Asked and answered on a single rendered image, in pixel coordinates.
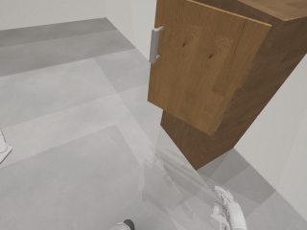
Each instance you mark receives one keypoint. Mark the cupboard door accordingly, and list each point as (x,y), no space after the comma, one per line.
(204,52)

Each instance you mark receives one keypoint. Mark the left robot foot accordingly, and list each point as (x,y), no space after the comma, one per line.
(129,223)

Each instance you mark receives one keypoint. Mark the robot right hand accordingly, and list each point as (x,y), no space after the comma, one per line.
(231,215)

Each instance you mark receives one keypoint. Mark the left robot shin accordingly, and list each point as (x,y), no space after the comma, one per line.
(122,223)

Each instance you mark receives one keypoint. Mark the robot left hand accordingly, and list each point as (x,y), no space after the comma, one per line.
(5,149)

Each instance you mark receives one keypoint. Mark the handle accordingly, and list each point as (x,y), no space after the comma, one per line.
(154,44)

